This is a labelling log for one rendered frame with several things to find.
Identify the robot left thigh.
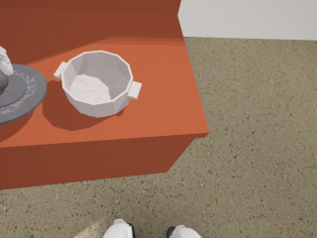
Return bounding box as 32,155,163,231
103,223,133,238

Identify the lid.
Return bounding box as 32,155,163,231
0,63,48,125

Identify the robot right shin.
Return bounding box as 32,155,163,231
172,225,185,233

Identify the pot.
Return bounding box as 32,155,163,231
53,50,142,118

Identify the left robot hand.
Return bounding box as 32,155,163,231
0,47,14,75

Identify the table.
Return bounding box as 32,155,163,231
0,0,210,190

